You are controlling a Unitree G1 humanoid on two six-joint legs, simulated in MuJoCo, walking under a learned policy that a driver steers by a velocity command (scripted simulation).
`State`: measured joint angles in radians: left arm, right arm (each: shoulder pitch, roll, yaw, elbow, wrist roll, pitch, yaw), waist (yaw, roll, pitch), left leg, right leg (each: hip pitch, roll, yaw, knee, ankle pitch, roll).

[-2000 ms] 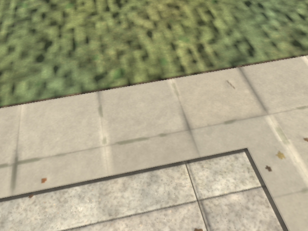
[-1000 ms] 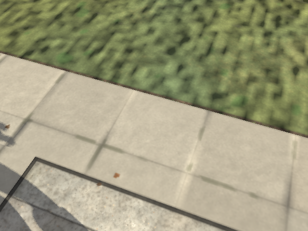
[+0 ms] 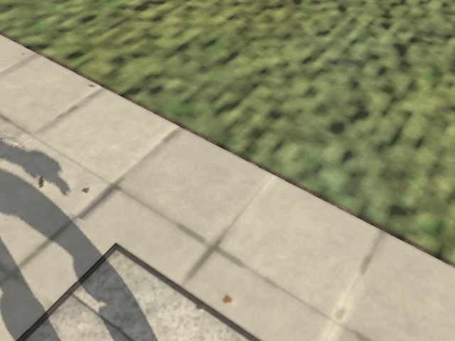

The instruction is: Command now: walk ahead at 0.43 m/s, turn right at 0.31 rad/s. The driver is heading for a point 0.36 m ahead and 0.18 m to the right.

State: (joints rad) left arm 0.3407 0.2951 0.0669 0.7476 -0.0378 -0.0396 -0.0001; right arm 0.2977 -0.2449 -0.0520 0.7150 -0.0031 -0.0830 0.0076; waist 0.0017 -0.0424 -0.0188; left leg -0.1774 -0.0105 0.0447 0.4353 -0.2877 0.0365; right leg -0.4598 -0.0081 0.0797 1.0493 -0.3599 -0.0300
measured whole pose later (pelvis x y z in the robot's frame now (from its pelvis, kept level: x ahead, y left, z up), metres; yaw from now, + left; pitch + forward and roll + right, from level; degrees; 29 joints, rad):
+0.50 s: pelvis +0.24 -0.07 -0.01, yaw -15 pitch +1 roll +0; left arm 0.15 0.29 0.05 0.64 0.00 -0.05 -0.03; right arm 0.26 -0.30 -0.04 0.76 0.01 -0.08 -0.01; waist -0.02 0.01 0.09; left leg -0.42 0.06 -0.03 1.26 -0.44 -0.03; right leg -0.38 0.10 -0.03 0.50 -0.14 -0.10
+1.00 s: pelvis +0.39 -0.06 -0.01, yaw -17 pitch +1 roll +0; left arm 0.20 0.25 0.01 0.83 0.01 0.02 0.01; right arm 0.14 -0.23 -0.03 0.74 -0.01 -0.02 -0.01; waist 0.01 -0.01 0.01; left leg -0.35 0.01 0.00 0.55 -0.21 0.00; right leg -0.16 0.05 0.04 0.53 -0.38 -0.04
